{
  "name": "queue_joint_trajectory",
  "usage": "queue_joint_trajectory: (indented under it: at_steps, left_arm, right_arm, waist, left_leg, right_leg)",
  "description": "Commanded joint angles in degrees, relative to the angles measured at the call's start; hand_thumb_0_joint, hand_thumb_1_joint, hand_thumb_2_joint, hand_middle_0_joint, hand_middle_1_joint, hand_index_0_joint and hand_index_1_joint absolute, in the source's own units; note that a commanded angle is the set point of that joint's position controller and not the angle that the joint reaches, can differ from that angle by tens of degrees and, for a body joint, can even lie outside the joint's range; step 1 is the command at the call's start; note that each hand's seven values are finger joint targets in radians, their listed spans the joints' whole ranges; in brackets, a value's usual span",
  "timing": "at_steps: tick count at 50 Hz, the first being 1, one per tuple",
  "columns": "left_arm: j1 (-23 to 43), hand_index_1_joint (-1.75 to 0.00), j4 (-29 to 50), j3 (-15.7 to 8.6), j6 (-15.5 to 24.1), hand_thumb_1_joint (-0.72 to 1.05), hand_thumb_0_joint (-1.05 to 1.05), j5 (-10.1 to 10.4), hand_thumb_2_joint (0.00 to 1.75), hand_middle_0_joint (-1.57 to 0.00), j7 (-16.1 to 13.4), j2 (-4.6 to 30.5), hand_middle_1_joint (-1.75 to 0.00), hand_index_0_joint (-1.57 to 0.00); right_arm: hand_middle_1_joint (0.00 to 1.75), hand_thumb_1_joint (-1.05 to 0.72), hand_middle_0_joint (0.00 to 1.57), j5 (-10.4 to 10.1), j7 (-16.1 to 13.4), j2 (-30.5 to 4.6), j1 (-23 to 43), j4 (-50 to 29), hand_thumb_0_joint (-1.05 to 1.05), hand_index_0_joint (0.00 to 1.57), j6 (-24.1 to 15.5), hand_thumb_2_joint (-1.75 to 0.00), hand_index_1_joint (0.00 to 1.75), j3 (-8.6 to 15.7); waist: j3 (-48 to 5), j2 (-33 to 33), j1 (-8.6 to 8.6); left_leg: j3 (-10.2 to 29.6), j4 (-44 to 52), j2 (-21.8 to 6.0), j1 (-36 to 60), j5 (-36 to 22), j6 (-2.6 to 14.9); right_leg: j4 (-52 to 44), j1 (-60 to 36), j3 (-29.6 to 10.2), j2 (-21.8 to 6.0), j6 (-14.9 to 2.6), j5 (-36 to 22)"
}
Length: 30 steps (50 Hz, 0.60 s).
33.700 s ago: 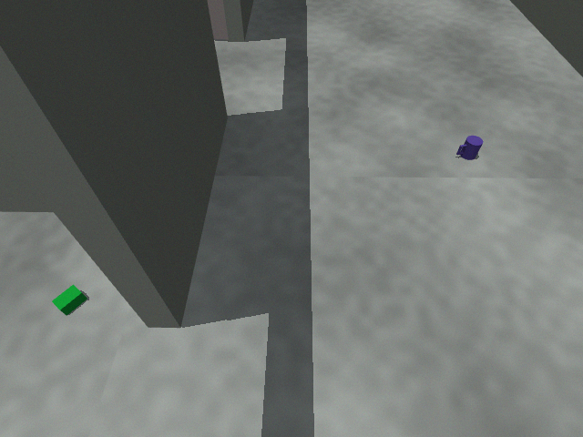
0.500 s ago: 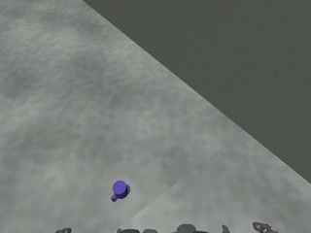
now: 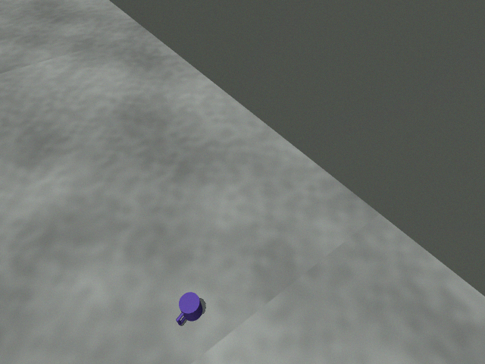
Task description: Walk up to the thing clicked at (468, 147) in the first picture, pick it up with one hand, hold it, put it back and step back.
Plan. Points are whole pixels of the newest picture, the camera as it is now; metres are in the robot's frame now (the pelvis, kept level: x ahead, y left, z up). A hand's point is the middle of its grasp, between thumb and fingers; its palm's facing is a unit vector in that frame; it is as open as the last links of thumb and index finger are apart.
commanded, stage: stand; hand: left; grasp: from above
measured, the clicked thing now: (188, 310) +0.42 +0.25 -0.73
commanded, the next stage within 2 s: step back in 1.64 s
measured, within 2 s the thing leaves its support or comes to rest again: neither
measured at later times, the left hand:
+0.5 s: hand out of the picture +0.07 +0.23 -0.16, palm faces +0.01 -0.94 -0.33, open 7.4 cm
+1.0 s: hand out of the picture +0.08 +0.23 -0.16, palm faces -0.01 -0.94 -0.34, open 7.4 cm
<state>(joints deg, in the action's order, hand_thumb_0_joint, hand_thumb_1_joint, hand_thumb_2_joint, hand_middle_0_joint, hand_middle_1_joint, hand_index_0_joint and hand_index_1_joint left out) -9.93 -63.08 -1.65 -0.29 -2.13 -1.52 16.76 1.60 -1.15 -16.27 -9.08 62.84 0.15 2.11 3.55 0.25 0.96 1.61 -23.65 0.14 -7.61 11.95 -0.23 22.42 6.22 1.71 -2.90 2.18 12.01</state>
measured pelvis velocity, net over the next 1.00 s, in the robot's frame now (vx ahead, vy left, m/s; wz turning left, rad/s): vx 0.01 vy -0.02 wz -0.01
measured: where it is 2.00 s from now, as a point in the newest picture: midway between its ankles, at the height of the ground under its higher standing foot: outside the picture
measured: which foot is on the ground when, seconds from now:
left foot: down 0.00-1.00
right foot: down 0.00-1.00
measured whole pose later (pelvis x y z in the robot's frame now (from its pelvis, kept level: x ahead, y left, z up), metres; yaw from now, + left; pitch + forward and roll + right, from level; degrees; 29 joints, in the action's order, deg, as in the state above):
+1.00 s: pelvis +0.01 -0.02 +0.00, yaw +0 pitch -3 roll +0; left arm -6.4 -65.8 -1.3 0.2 -1.3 -0.4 18.3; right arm 1.1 -0.6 -18.4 -6.7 65.5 -0.1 0.8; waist 3.6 0.6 0.3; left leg 1.8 -18.9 -1.6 -5.9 10.3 -1.8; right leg 18.6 5.1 1.9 -1.2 0.7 10.7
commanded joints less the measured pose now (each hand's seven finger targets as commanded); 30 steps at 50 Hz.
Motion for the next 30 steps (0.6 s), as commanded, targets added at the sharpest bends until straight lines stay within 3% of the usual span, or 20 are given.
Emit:
queue_joint_trajectory:
  at_steps: [1, 7, 12, 15, 17, 21, 26, 30]
  left_arm:
    - [2.0, -0.3, 2.1, -2.0, 1.2, 0.9, 0.0, 0.3, 0.9, -0.2, -0.6, 10.8, -0.3, -0.2]
    - [2.7, -0.3, 1.4, -2.0, 1.4, 0.9, 0.0, 0.5, 0.9, -0.2, -0.4, 11.4, -0.3, -0.2]
    - [3.4, -0.3, 1.0, -2.0, 1.8, 0.9, 0.0, 0.9, 0.9, -0.2, -0.5, 11.9, -0.3, -0.2]
    - [3.7, -0.3, 0.7, -1.9, 1.7, 0.9, 0.0, 0.9, 0.9, -0.2, -0.3, 12.1, -0.3, -0.2]
    - [4.0, -0.3, 0.5, -1.9, 1.7, 0.9, 0.0, 0.9, 0.9, -0.2, -0.4, 12.0, -0.3, -0.2]
    - [4.1, -0.3, 0.2, -1.9, 1.6, 0.9, 0.0, 1.0, 0.9, -0.2, -0.2, 12.3, -0.3, -0.2]
    - [4.8, -0.3, 0.4, -2.0, 1.7, 0.9, 0.0, 1.1, 0.9, -0.2, -0.2, 12.2, -0.3, -0.2]
    - [5.5, -0.3, 0.2, -2.0, 1.6, 0.9, 0.0, 1.2, 0.9, -0.2, -0.1, 12.4, -0.3, -0.2]
  right_arm:
    - [0.3, -0.9, 0.2, -0.1, -0.4, -11.3, 2.5, -2.8, 0.0, 0.2, -1.2, -0.9, 0.3, 2.1]
    - [0.3, -0.9, 0.2, -0.1, -0.1, -11.8, 2.8, -2.3, 0.0, 0.2, -1.1, -0.9, 0.3, 2.0]
    - [0.3, -0.9, 0.2, -0.2, -0.2, -11.8, 3.0, -1.9, 0.0, 0.2, -1.5, -0.9, 0.3, 1.5]
    - [0.3, -0.9, 0.2, -0.3, -0.3, -12.3, 3.0, -1.5, 0.0, 0.2, -1.4, -0.9, 0.3, 1.2]
    - [0.3, -0.9, 0.2, -0.4, -0.3, -12.3, 3.4, -1.3, 0.0, 0.2, -1.4, -0.9, 0.3, 1.2]
    - [0.3, -0.9, 0.2, -0.4, -0.3, -12.4, 3.4, -1.0, 0.0, 0.2, -1.3, -0.9, 0.3, 0.9]
    - [0.3, -0.9, 0.2, -0.5, -0.4, -13.3, 3.3, -1.0, 0.0, 0.2, -1.6, -0.9, 0.3, 0.9]
    - [0.3, -0.9, 0.2, -0.5, -0.4, -13.0, 3.6, -0.8, 0.0, 0.2, -1.6, -0.9, 0.3, 0.7]
  waist:
    - [0.0, 1.3, -0.35]
    - [-1.1, -0.1, -0.48]
    - [-3.7, -0.3, -0.4]
    - [-2.7, 0.2, -0.55]
    - [-2.5, -0.2, -0.44]
    - [-2.6, -0.7, -0.45]
    - [-5.0, 0.6, -0.57]
    - [-3.8, 0.0, -0.77]
  left_leg:
    - [5.3, 6.9, -5.2, -2.3, 0.6, 1.25]
    - [4.8, 6.7, -5.2, -2.2, 0.1, 1.37]
    - [4.5, 5.8, -5.8, -0.2, -9.0, 1.36]
    - [4.3, 6.7, -5.7, 0.1, -6.7, 1.23]
    - [4.4, 6.2, -6.0, -0.1, -9.3, 1.2]
    - [4.1, 7.0, -6.0, -0.1, -7.0, 1.13]
    - [3.6, 6.1, -6.6, 1.7, -13.4, 1.12]
    - [3.7, 6.7, -6.6, 1.1, -11.4, 0.98]
  right_leg:
    - [-5.4, 1.6, -3.9, -3.5, -2.19, 1.0]
    - [-6.6, 0.9, -4.6, -3.8, -2.49, 1.9]
    - [-5.5, -2.1, -4.6, -4.6, -2.53, -7.4]
    - [-6.2, -0.7, -4.4, -4.2, -2.43, -4.7]
    - [-6.1, -1.3, -4.2, -4.3, -2.43, -6.4]
    - [-6.5, -1.4, -4.3, -4.3, -2.52, -5.0]
    - [-5.4, -3.1, -4.3, -4.6, -2.56, -11.5]
    - [-6.0, -2.6, -4.2, -4.5, -2.57, -9.4]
